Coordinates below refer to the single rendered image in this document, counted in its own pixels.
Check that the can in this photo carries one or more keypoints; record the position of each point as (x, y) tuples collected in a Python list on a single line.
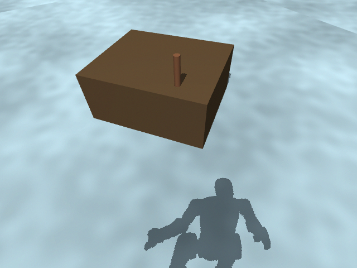
[(177, 69)]

